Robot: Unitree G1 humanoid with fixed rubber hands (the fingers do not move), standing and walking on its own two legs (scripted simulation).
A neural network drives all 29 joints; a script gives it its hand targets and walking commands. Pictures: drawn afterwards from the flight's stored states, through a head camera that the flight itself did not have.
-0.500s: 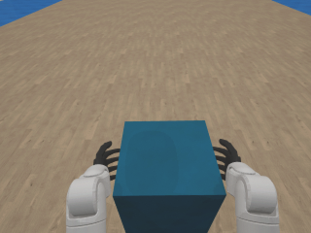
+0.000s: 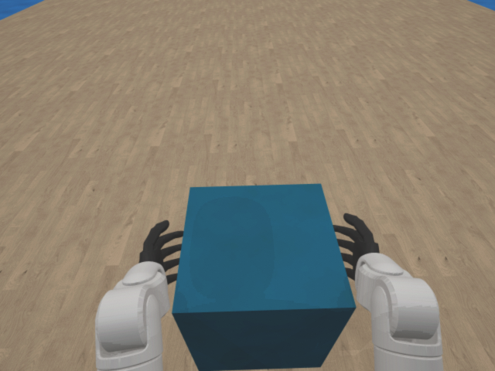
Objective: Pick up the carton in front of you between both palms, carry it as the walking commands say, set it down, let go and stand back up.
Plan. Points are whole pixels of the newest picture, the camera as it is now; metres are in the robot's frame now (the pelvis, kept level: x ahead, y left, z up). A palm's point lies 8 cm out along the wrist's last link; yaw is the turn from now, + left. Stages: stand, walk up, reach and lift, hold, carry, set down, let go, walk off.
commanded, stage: carry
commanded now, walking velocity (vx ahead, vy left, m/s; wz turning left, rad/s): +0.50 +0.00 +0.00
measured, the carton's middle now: (257, 280) +0.29 +0.00 +0.02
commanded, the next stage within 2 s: none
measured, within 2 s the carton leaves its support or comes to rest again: neither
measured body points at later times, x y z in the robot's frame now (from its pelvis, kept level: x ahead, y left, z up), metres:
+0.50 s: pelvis +0.32 +0.02 +0.00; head +0.31 +0.02 +0.45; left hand +0.60 +0.17 +0.09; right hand +0.60 -0.13 +0.09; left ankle +0.44 +0.10 -0.73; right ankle +0.15 -0.10 -0.72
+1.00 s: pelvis +0.47 +0.01 +0.01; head +0.44 +0.01 +0.46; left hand +0.75 +0.16 +0.09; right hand +0.75 -0.14 +0.09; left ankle +0.44 +0.10 -0.73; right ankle +0.43 -0.11 -0.73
